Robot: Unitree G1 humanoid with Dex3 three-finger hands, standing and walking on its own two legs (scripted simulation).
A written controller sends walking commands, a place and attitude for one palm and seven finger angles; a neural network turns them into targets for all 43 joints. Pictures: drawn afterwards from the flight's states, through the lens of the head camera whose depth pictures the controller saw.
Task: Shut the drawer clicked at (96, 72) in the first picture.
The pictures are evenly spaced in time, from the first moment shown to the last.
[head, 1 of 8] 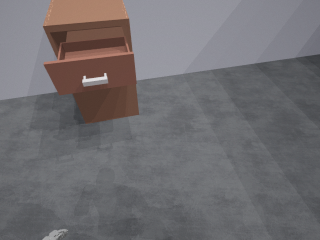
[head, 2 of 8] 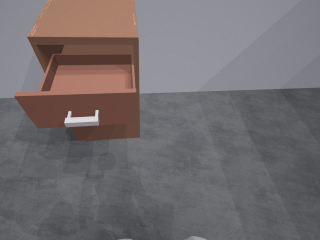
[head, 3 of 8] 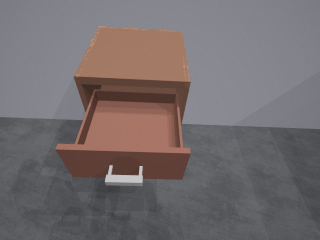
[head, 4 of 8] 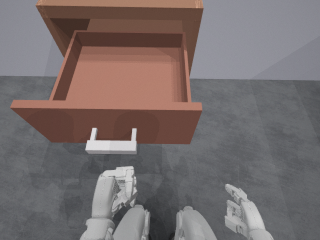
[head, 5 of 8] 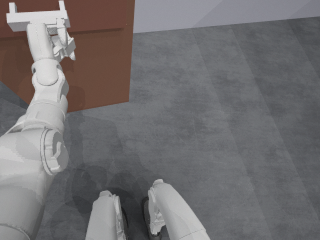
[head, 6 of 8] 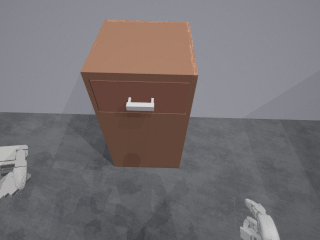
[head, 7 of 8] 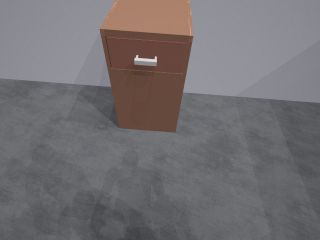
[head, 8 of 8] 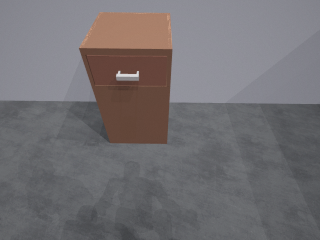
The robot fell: no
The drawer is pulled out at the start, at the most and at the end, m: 0.30 0.30 0.00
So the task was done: yes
